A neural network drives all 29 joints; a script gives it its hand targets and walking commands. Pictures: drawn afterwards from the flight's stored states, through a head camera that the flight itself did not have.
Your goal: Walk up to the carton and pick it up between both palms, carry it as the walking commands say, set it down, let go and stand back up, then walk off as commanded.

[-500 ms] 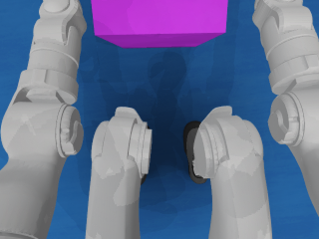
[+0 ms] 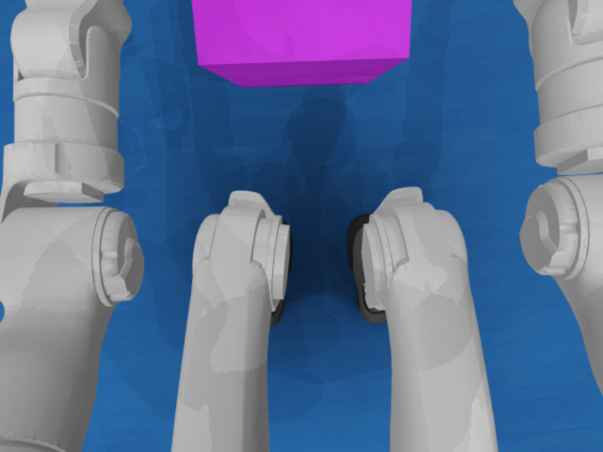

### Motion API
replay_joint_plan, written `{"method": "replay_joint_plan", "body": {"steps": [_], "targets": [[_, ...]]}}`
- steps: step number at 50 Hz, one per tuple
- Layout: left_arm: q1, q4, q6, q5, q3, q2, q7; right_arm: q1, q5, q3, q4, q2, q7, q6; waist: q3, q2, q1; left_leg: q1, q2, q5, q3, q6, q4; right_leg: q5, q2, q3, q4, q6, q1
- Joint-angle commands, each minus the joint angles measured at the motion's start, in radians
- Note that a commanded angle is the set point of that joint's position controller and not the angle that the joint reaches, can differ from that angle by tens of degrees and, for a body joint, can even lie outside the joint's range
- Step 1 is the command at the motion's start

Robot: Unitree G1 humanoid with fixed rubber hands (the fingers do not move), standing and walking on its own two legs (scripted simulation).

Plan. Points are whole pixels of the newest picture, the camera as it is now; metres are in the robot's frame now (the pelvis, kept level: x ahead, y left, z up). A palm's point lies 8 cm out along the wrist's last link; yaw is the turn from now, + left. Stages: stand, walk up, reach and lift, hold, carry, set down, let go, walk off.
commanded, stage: set down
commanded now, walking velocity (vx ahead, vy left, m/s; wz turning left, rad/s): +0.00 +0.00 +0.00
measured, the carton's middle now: out of the picture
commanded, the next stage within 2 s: let go in 0.98 s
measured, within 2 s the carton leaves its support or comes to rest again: neither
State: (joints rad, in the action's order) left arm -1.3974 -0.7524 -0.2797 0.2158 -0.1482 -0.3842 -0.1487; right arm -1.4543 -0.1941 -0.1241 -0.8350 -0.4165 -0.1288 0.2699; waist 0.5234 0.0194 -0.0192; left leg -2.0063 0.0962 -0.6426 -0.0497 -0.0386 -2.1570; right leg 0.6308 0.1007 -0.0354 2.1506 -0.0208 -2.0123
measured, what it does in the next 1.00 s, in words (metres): rises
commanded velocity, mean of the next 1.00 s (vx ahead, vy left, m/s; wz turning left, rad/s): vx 0.00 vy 0.00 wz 0.00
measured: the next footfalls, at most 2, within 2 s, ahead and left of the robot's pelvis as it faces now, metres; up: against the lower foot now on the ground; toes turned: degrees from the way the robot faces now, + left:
none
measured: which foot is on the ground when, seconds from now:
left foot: down 0.00-1.00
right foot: down 0.00-1.00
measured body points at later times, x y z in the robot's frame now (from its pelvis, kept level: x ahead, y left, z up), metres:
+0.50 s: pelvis -0.01 +0.00 +0.14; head +0.36 +0.00 +0.38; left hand +0.57 +0.20 +0.02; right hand +0.58 -0.19 +0.02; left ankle +0.11 +0.09 -0.37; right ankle +0.11 -0.10 -0.37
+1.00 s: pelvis +0.00 +0.00 +0.26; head +0.36 +0.01 +0.53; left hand +0.57 +0.20 +0.14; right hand +0.58 -0.19 +0.14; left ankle +0.11 +0.09 -0.37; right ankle +0.11 -0.10 -0.37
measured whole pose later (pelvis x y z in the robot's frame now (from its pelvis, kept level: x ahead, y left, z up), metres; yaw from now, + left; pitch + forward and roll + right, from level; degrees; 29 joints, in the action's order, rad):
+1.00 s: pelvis +0.00 +0.00 +0.26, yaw +0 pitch +27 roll -1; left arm -1.39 -0.80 -0.29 0.08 -0.22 -0.35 -0.08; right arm -1.43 -0.07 -0.21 -0.90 -0.41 -0.04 0.27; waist 0.50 0.01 -0.03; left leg -1.27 0.10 -0.31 0.05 -0.02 -1.11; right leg 0.29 0.10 0.04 1.10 -0.01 -1.27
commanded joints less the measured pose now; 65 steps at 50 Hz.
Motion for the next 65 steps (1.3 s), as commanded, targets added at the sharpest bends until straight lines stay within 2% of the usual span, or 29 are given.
{"method": "replay_joint_plan", "body": {"steps": [1,3,5,9,10,12,15,19,23,28,32,33,39,40,42,43,45,49,52,53,54,55,56,58,60,62,65], "targets": [[-0.342,0.172,-0.009,-0.014,-0.033,-0.162,0.004,-0.343,0.005,-0.033,0.179,-0.152,0.006,0.01,-1.93,-0.046,-0.004,0.717,-0.027,0.489,0.056,0.013,0.294,-0.474,-0.02,0.039,-0.279,-0.001,0.738],[-0.352,0.201,-0.018,-0.017,-0.041,-0.171,0.006,-0.345,0.001,-0.03,0.195,-0.149,0.009,0.021,-1.971,-0.045,-0.011,0.757,-0.026,0.502,0.056,0.012,0.323,-0.48,-0.017,0.04,-0.31,0.0,0.767],[-0.353,0.168,-0.03,-0.021,-0.034,-0.165,0.012,-0.339,0.003,-0.028,0.152,-0.143,0.015,0.033,-1.935,-0.035,-0.009,0.756,-0.028,0.475,0.054,0.015,0.364,-0.453,-0.02,0.041,-0.352,-0.001,0.774],[-0.358,0.186,-0.041,-0.037,-0.049,-0.184,0.016,-0.345,0.008,-0.04,0.177,-0.153,0.018,0.044,-1.982,-0.019,-0.018,0.829,-0.027,0.496,0.055,0.018,0.428,-0.461,-0.016,0.041,-0.417,-0.001,0.823],[-0.348,0.174,-0.045,-0.034,-0.043,-0.172,0.017,-0.336,0.015,-0.045,0.167,-0.158,0.021,0.045,-1.99,-0.025,-0.006,0.841,-0.027,0.5,0.056,0.02,0.447,-0.466,-0.013,0.035,-0.433,0.0,0.837],[-0.356,0.206,-0.047,-0.041,-0.05,-0.186,0.018,-0.339,0.017,-0.053,0.191,-0.165,0.021,0.049,-2.022,-0.013,-0.011,0.886,-0.025,0.517,0.056,0.022,0.476,-0.475,-0.013,0.039,-0.465,0.0,0.863],[-0.349,0.203,-0.059,-0.029,-0.042,-0.18,0.019,-0.335,0.02,-0.061,0.195,-0.183,0.022,0.058,-2.048,-0.012,0.005,0.937,-0.026,0.536,0.058,0.025,0.531,-0.49,-0.01,0.035,-0.521,0.0,0.909],[-0.344,0.243,-0.075,-0.024,-0.039,-0.19,0.021,-0.332,0.011,-0.05,0.229,-0.187,0.029,0.072,-2.1,-0.019,-0.004,1.039,-0.025,0.583,0.066,0.028,0.606,-0.516,-0.01,0.032,-0.594,0.004,0.969],[-0.328,0.237,-0.084,-0.021,-0.044,-0.193,0.026,-0.315,0.015,-0.055,0.227,-0.192,0.033,0.081,-2.103,-0.03,0.001,1.085,-0.026,0.607,0.069,0.027,0.68,-0.548,-0.014,0.04,-0.671,0.008,1.035],[-0.329,0.251,-0.084,-0.023,-0.036,-0.191,0.034,-0.307,0.012,-0.056,0.23,-0.191,0.042,0.079,-2.104,-0.013,0.001,1.191,-0.031,0.645,0.077,0.033,0.78,-0.568,-0.019,0.047,-0.775,0.012,1.096],[-0.326,0.236,-0.079,-0.029,-0.04,-0.187,0.036,-0.313,0.023,-0.063,0.223,-0.198,0.049,0.072,-2.086,-0.024,0.001,1.255,-0.033,0.642,0.082,0.037,0.866,-0.56,-0.021,0.051,-0.86,0.014,1.153],[-0.32,0.222,-0.077,-0.036,-0.048,-0.191,0.037,-0.311,0.022,-0.06,0.21,-0.192,0.051,0.072,-2.068,-0.028,-0.012,1.255,-0.034,0.635,0.08,0.036,0.886,-0.557,-0.023,0.055,-0.879,0.015,1.168],[-0.315,0.19,-0.063,-0.055,-0.049,-0.168,0.043,-0.302,0.043,-0.072,0.172,-0.189,0.064,0.055,-2.02,-0.025,-0.009,1.351,-0.039,0.632,0.089,0.044,1.022,-0.548,-0.027,0.06,-1.015,0.019,1.247],[-0.32,0.187,-0.058,-0.059,-0.05,-0.165,0.045,-0.293,0.052,-0.077,0.157,-0.187,0.064,0.051,-2.005,-0.022,-0.002,1.357,-0.039,0.629,0.089,0.045,1.042,-0.552,-0.029,0.062,-1.036,0.019,1.261],[-0.283,0.08,-0.048,-0.086,-0.061,-0.131,0.053,-0.254,0.074,-0.083,0.053,-0.156,0.076,0.037,-1.857,-0.019,-0.003,1.325,-0.048,0.599,0.098,0.049,1.093,-0.514,-0.036,0.059,-1.086,0.021,1.21],[-0.29,0.071,-0.035,-0.098,-0.068,-0.112,0.059,-0.256,0.084,-0.088,0.041,-0.148,0.081,0.023,-1.82,-0.016,-0.004,1.319,-0.049,0.601,0.102,0.053,1.11,-0.514,-0.04,0.059,-1.106,0.02,1.199],[-0.302,0.103,0.001,-0.118,-0.076,-0.093,0.062,-0.275,0.099,-0.09,0.084,-0.133,0.087,-0.013,-1.85,-0.029,-0.002,1.345,-0.046,0.654,0.106,0.056,1.117,-0.579,-0.038,0.058,-1.117,0.021,1.24],[-0.246,0.041,0.031,-0.174,-0.096,-0.07,0.071,-0.211,0.152,-0.122,0.05,-0.112,0.089,-0.041,-1.84,-0.035,0.009,1.367,-0.045,0.677,0.106,0.064,1.139,-0.619,-0.04,0.051,-1.14,0.028,1.28],[-0.182,0.077,0.034,-0.203,-0.111,-0.087,0.068,-0.131,0.161,-0.133,0.088,-0.101,0.081,-0.036,-1.933,-0.018,0.0,1.444,-0.034,0.688,0.091,0.061,1.162,-0.643,-0.039,0.055,-1.161,0.036,1.376],[-0.131,0.114,0.033,-0.213,-0.115,-0.094,0.064,-0.086,0.17,-0.136,0.132,-0.107,0.075,-0.033,-2.009,-0.029,-0.005,1.495,-0.029,0.709,0.091,0.059,1.165,-0.665,-0.036,0.054,-1.164,0.038,1.434],[-0.055,0.134,0.026,-0.216,-0.102,-0.096,0.065,-0.004,0.175,-0.132,0.152,-0.102,0.068,-0.024,-2.062,-0.029,0.003,1.537,-0.027,0.735,0.087,0.056,1.17,-0.705,-0.035,0.06,-1.171,0.038,1.503],[0.0,0.204,0.025,-0.223,-0.092,-0.117,0.07,0.063,0.181,-0.124,0.215,-0.1,0.059,-0.021,-2.14,-0.023,0.002,1.577,-0.023,0.807,0.082,0.057,1.17,-0.798,-0.03,0.064,-1.165,0.043,1.58],[0.007,0.261,0.021,-0.208,-0.078,-0.132,0.07,0.054,0.17,-0.11,0.293,-0.103,0.049,-0.019,-2.154,-0.026,0.003,1.579,-0.022,0.832,0.086,0.052,1.172,-0.836,-0.032,0.066,-1.162,0.047,1.604],[0.051,0.347,0.007,-0.208,-0.075,-0.144,0.075,0.086,0.172,-0.101,0.401,-0.107,0.039,-0.004,-2.117,-0.006,0.005,1.589,-0.022,0.831,0.087,0.05,1.192,-0.844,-0.039,0.075,-1.176,0.05,1.628],[0.188,0.41,-0.004,-0.201,-0.055,-0.119,0.083,0.229,0.186,-0.085,0.456,-0.084,0.039,0.006,-2.09,-0.003,0.014,1.619,-0.023,0.836,0.087,0.05,1.214,-0.851,-0.048,0.078,-1.195,0.051,1.667],[0.331,0.465,-0.002,-0.191,-0.041,-0.101,0.097,0.381,0.175,-0.049,0.508,-0.034,0.051,0.008,-2.04,-0.028,0.009,1.643,-0.025,0.855,0.093,0.044,1.235,-0.869,-0.053,0.085,-1.219,0.052,1.701],[0.484,0.49,0.018,-0.18,-0.026,-0.064,0.116,0.531,0.145,-0.038,0.532,0.011,0.067,-0.008,-1.891,-0.02,0.003,1.64,-0.035,0.857,0.107,0.041,1.28,-0.867,-0.061,0.094,-1.265,0.049,1.707]]}}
